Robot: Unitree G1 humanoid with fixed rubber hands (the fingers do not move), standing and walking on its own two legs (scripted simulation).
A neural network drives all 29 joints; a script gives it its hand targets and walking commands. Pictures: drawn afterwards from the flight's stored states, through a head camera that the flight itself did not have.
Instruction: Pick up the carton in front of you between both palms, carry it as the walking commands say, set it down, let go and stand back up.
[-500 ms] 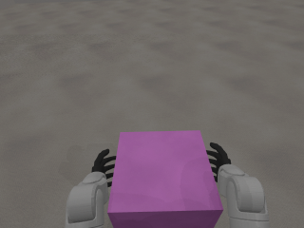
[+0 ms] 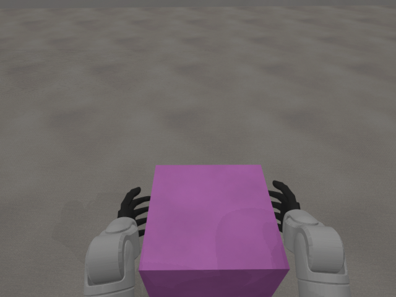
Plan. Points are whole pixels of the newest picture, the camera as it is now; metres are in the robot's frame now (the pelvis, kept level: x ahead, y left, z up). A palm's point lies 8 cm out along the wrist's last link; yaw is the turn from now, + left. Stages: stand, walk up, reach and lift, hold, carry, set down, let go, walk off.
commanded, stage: carry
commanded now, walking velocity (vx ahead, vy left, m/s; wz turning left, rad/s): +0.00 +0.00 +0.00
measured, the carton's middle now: (208, 242) +0.26 +0.00 +0.01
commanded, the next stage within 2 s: none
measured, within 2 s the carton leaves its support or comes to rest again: neither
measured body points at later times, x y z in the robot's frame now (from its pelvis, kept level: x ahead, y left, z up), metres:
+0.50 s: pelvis -0.04 -0.01 +0.00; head -0.08 -0.01 +0.45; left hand +0.25 +0.14 +0.03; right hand +0.25 -0.17 +0.04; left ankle +0.05 +0.09 -0.73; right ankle -0.13 -0.11 -0.73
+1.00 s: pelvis -0.04 -0.02 +0.00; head -0.08 -0.01 +0.45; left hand +0.25 +0.13 +0.03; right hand +0.25 -0.17 +0.04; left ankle +0.04 +0.09 -0.72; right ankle -0.13 -0.11 -0.73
